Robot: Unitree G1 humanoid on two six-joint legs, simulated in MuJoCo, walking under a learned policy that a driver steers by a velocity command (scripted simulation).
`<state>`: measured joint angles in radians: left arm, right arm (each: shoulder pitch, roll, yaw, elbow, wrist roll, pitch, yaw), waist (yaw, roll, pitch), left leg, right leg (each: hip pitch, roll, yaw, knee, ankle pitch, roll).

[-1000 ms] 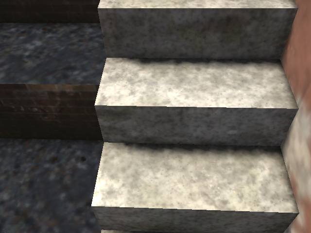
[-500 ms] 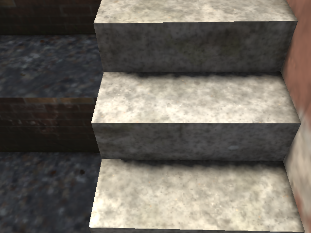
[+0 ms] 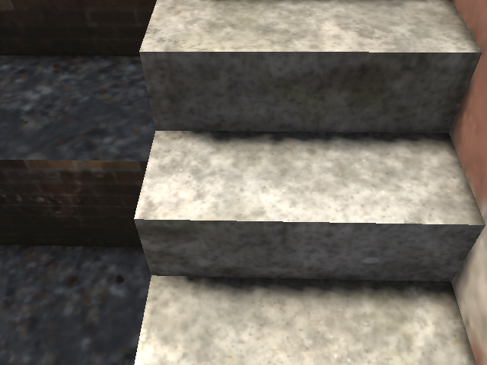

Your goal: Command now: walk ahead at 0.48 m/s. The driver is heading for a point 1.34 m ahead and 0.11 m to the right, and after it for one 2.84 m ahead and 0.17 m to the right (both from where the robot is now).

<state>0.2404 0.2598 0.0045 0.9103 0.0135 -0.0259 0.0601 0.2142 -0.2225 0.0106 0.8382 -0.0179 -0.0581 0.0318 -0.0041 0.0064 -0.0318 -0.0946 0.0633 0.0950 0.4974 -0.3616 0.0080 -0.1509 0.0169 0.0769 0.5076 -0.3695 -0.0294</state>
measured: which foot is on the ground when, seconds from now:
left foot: down 0.00-1.00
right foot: down 0.00-1.00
